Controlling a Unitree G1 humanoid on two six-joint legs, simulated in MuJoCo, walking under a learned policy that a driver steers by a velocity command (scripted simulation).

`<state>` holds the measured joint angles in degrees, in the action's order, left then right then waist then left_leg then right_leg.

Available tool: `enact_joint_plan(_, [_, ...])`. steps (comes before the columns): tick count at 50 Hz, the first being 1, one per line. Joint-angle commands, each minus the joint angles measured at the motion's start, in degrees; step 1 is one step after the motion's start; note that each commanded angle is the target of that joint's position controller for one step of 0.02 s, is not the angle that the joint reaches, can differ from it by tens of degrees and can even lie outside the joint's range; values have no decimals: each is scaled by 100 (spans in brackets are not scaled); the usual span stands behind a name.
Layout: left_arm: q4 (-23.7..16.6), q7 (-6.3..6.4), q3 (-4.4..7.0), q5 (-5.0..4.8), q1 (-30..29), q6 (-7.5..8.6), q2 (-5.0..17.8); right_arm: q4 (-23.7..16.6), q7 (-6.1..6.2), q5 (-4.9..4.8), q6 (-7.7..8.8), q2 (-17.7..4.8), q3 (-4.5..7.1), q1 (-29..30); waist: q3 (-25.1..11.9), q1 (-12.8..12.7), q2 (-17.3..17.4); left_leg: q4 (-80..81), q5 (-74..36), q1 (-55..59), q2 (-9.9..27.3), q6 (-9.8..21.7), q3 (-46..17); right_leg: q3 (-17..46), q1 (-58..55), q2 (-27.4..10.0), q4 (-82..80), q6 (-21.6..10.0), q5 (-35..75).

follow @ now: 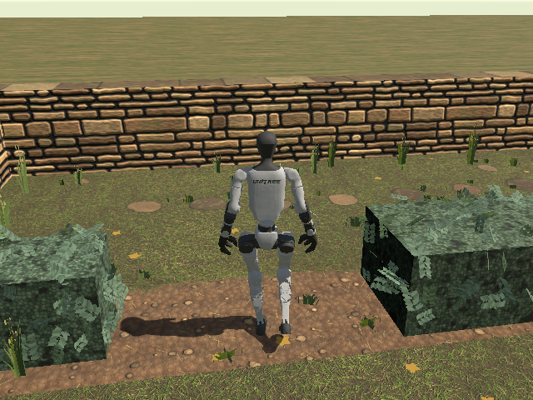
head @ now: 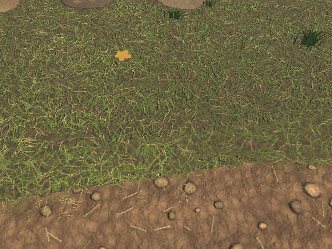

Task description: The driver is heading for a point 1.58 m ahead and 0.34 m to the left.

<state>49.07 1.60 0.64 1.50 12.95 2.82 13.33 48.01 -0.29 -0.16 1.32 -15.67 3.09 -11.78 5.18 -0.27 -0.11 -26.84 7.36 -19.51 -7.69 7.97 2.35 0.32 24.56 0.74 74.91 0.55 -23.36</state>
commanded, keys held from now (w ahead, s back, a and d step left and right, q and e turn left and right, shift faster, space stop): q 0.58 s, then no key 0.42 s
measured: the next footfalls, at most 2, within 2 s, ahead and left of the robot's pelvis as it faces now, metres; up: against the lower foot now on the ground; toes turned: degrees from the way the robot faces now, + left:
right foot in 0.46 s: +0.16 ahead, -0.14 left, +0.00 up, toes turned +22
left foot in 0.90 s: +0.03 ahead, +0.03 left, +0.00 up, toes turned +24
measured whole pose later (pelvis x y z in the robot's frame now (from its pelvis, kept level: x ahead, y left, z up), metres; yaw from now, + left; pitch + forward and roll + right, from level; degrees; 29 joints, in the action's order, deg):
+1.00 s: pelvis +0.06 -0.07 +0.01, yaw +27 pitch -1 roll +0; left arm 46.7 1.0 1.4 0.5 15.6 -2.8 15.8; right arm 46.5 0.7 1.3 -1.9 -13.1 -0.2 -9.7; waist 2.8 -1.9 -2.4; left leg -24.6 14.5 -8.6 -3.1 2.6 -2.0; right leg -1.3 15.3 -0.6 35.5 -1.0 -24.7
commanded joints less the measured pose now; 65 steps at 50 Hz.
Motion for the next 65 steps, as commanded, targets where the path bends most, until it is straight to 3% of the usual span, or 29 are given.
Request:
enact_joint_plan(1, [-333, -13, 143, 79, 551, -239, 577, -229, 32, 17, 13, -664, 155, -397, -714, -165, -129, 868, -4066, 672, 1695, 988, -1642, 199, 372, -256, -500, 192, 115])
enact_joint_plan(4, [-444, 5, 137, 40, 505, -340, 531, -289, 14, 65, 17, -903, 233, -426, -990, -176, 143, 779, -4015, 586, 1478, 793, -1544, 133, 358, -231, -1062, 297, 420])
enact_joint_plan(8, [-692, 34, 195, 21, -93, -456, 688, -401, 58, 60, -137, -952, 278, -528, -1007, 56, 451, 850, -2234, 744, 1348, 469, -1970, 229, 693, -282, -1642, 372, 712])
enact_joint_plan(12, [-884, 66, 204, -17, -544, -491, 742, -487, 97, 106, -256, -992, 330, -652, -832, 252, 607, 881, -841, 1032, 1403, 454, -2597, 413, 936, -228, -2182, 355, 570])
enact_joint_plan(18, [-1019, 108, 163, -151, -541, -343, 801, -612, 70, 164, -323, -1056, 379, -562, -836, 251, 751, 445, -1924, 1240, 1455, 480, -3207, 492, 194, 135, -3276, 104, -1])
enact_joint_plan(21, [-929, 142, 156, -178, 30, -252, 815, -704, 57, 78, -358, -1042, 377, -193, -814, -105, 729, 174, -1749, 890, 1162, 84, -3328, 451, -975, 217, -4935, -38, 550])
enact_joint_plan(22, [-885, 186, 191, -111, 223, -203, 948, -771, 72, 16, -358, -925, 341, -81, -791, -186, 490, -133, -843, 415, 873, -219, -3135, 678, -1638, -133, -5770, -109, 1070])
enact_joint_plan(23, [-996, 241, 250, -19, -30, -206, 1366, -793, 74, 11, -343, -434, 228, -540, -854, 193, -771, -1236, 1391, -172, 202, -571, -2126, 1910, -2137, -1509, -6237, -439, 1339])
enact_joint_plan(24, [-1150, 196, 325, 0, -295, -277, 1756, -845, 125, 73, -343, -695, 300, -675, -715, 232, -1333, -2196, 2910, -1059, -509, -737, -1044, 3041, -1917, -2456, -6087, -1217, 2910])
enact_joint_plan(25, [-1094, 154, 311, -30, -55, -321, 1490, -766, 126, 216, -361, -1040, 377, -581, -757, 138, -817, -3204, 2801, -998, 3, -815, -949, 2730, -1774, -2491, -5901, -1553, 3464])
enact_joint_plan(26, [-1139, 125, 203, -70, -235, -324, 1104, -669, 87, 196, -390, -1079, 416, -528, -595, 223, -469, -3551, 2435, -935, 128, -851, -993, 2052, -1582, -2060, -5822, -1420, 3538])
enact_joint_plan(27, [-1200, 110, 163, -53, -469, -339, 957, -598, 38, 160, -444, -1016, 417, -580, -470, 322, -465, -3792, 2107, -899, 169, -917, -938, 1422, -1494, -1627, -5769, -1184, 3519])
enact_joint_plan(29, [-1251, 139, 167, -19, -494, -340, 958, -579, -88, 118, -521, -940, 381, -619, -574, 293, -883, -4188, 1769, -1016, 175, -1056, -758, 803, -1731, -1260, -5632, -1027, 4007])
enact_joint_plan(35, [-983, 75, 261, -37, 224, -265, 1059, -714, -96, 70, -571, -676, 229, -67, -714, -95, -883, -3286, 1772, -1082, 185, -1144, -814, 788, -2432, -1445, -5471, -1280, 4276])
enact_joint_plan(41, [-813, -64, 297, 5, 164, -287, 1152, -652, -24, 16, -574, -466, 40, 95, -752, -136, -1104, -1343, 1979, 282, 372, -919, -294, 701, -1854, -1429, -5351, -1307, 3940])
enact_joint_plan(43, [-722, -86, 308, -28, 144, -350, 1185, -546, 7, 14, -526, -411, -8, -81, -742, 2, -1042, -307, 1417, 789, 395, -794, -152, 690, -1698, -1373, -5143, -1210, 3904])
enact_joint_plan(44, [-674, -90, 298, -67, 119, -383, 1160, -454, 28, 43, -470, -374, -42, -244, -707, 145, -884, 714, 571, 1308, 446, -709, -140, 610, -1431, -1296, -4985, -1003, 3671])
enact_joint_plan(45, [-625, -94, 273, -64, 287, -374, 1054, -443, 65, 119, -394, -544, -40, -199, -750, 94, -566, 1213, 5, 1896, 777, -613, -631, 567, -980, -1198, -4854, -670, 2991])
enact_joint_plan(46, [-749, -136, 178, -33, 500, -357, 675, -502, 102, 228, -313, -905, -23, -251, -1033, -61, 620, 1418, -613, 2505, 2093, -404, -2091, 142, -368, -759, -4048, -331, 1286])
enact_joint_plan(47, [-761, -53, 111, -113, 311, -441, 515, -483, 132, 143, -273, -1008, -29, 72, -626, -14, 1304, 1195, -1672, 1075, 2713, 335, -2366, -109, -689, -228, -4073, -185, -612])
enact_joint_plan(48, [-665, -15, 166, -110, 233, -529, 751, -489, 120, 155, -213, -706, -105, 241, -411, 7, 961, 1210, -1572, 870, 2558, 546, -2227, 76, -876, -295, -3625, -151, -680])
enact_joint_plan(50, [-511, -44, 194, -124, 227, -549, 749, -407, 165, 173, -173, -459, -225, 524, -256, -126, 896, 1193, -1426, 921, 2051, 285, -1704, 138, -793, -228, -3635, -139, -327])
enact_joint_plan(52, [-334, -63, 199, -55, 389, -526, 733, -279, 217, 108, -139, -525, -230, 424, -454, -126, 950, 937, -2262, 1253, 1801, 160, -1406, 58, -883, -149, -3749, -63, -42])
enact_joint_plan(54, [-197, -45, 154, -87, 440, -508, 606, -147, 216, 78, -126, -495, -251, 320, -612, -81, 794, 779, -2459, 1372, 1770, 147, -1322, 14, -1100, -126, -4084, 5, 47])
enact_joint_plan(57, [15, 10, 105, -84, 510, -479, 537, 4, 216, 51, -150, -544, -227, 390, -558, -169, 608, 697, -1271, 993, 1574, -145, -1329, 42, -1834, -222, -5361, 25, 1477])
enact_joint_plan(59, [76, 13, 130, -3, 477, -399, 841, 126, 180, 75, -150, -516, -204, 139, -448, 44, 288, 816, -1, 557, 1278, -401, -1321, 520, -2192, -722, -5421, -26, 2241])
enact_joint_plan(60, [203, -21, 170, -102, 314, -397, 917, 238, 161, 46, -176, -399, -206, 57, -163, 145, -269, 997, 240, 769, 1042, -448, -1102, 508, -1574, -632, -5343, -124, 1938])
enact_joint_plan(61, [250, -58, 117, -93, 335, -368, 676, 356, 175, 57, -190, -473, -195, 124, -127, 5, -159, 876, 199, 994, 1060, -470, -1081, 508, -1396, -598, -5508, -129, 1650])
enact_joint_plan(65, [494, -19, 95, -74, 341, -301, 644, 598, 168, 62, -168, -425, -174, 136, -269, 6, -189, 801, -23, 1090, 1124, -464, -1076, 517, -1474, -570, -5675, -161, 1540])
Keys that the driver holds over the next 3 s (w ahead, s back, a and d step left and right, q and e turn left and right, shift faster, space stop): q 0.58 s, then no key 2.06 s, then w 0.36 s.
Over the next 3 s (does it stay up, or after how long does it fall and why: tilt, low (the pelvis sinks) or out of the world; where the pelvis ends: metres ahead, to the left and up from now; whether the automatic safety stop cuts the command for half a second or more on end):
stays up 0.10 -0.04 0.01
